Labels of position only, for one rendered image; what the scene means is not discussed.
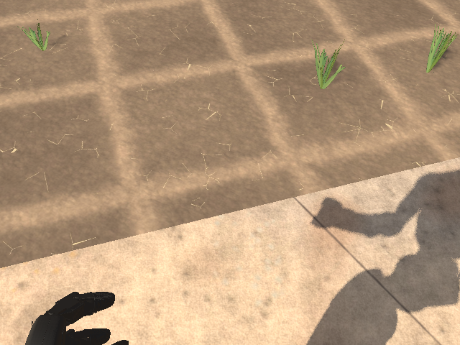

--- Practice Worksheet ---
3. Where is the robot left hand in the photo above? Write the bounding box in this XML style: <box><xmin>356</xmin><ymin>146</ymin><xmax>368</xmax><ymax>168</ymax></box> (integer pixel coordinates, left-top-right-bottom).
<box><xmin>25</xmin><ymin>292</ymin><xmax>129</xmax><ymax>345</ymax></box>

